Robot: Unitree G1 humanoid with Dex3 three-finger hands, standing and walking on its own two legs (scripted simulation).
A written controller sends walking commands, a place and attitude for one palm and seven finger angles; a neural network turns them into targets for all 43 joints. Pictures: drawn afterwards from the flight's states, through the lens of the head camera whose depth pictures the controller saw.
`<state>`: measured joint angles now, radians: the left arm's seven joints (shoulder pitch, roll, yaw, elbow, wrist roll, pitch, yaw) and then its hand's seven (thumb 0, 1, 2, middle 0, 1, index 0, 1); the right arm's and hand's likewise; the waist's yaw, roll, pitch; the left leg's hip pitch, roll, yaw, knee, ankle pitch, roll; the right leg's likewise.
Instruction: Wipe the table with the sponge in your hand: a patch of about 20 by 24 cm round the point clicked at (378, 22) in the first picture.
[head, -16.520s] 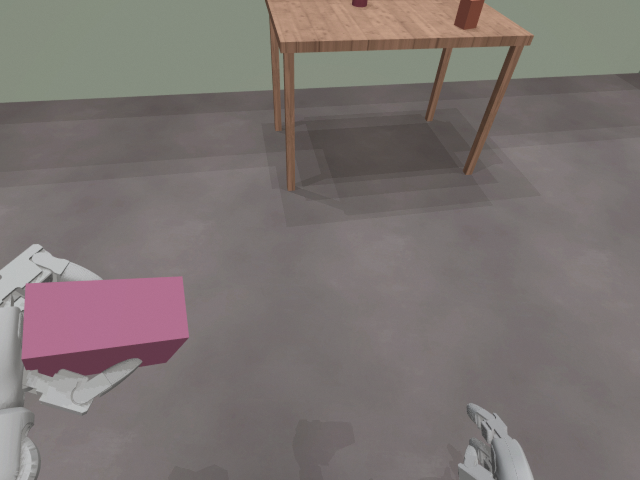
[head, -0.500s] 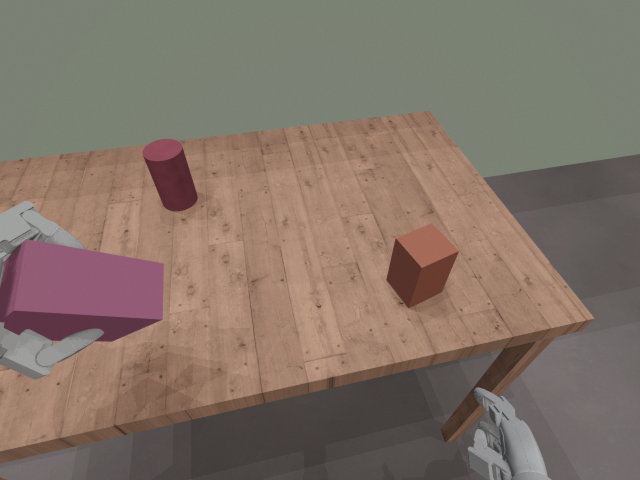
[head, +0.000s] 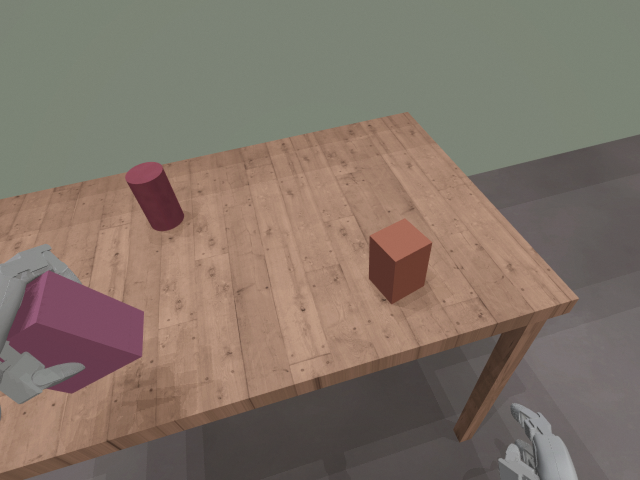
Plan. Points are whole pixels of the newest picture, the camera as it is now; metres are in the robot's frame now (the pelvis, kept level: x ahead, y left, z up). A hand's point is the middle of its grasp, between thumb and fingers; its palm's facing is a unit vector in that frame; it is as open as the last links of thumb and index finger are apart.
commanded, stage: turn the palm down, sponge in hand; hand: left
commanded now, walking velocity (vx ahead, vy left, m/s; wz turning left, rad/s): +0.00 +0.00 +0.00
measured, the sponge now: (78, 342) +0.22 +0.30 +0.11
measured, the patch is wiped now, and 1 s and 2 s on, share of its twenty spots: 0.00 0.00 0.00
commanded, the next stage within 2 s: move the sponge above the wiping area in 1.18 s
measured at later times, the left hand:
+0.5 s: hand (40, 328) +0.22 +0.33 +0.14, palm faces +0.07 -0.22 -0.97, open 10.2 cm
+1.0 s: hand (69, 330) +0.22 +0.31 +0.12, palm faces -0.01 -0.11 -0.99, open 10.2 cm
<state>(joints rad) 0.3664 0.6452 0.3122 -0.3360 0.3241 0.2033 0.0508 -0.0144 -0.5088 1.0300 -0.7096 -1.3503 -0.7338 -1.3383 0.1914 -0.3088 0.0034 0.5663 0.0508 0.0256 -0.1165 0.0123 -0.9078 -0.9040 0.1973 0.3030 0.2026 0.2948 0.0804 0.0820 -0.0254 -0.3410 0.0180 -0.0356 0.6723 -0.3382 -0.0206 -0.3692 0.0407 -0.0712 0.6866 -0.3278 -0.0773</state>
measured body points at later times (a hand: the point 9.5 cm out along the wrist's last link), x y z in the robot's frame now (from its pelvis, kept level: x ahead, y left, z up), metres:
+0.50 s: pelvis +0.00 +0.04 +0.02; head -0.01 +0.00 +0.46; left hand +0.21 +0.34 +0.19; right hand +0.24 -0.16 -0.06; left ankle +0.01 +0.15 -0.72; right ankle +0.02 -0.06 -0.72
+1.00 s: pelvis +0.00 +0.05 +0.02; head -0.01 +0.01 +0.47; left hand +0.22 +0.31 +0.18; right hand +0.24 -0.16 -0.06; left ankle +0.01 +0.15 -0.72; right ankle +0.02 -0.06 -0.72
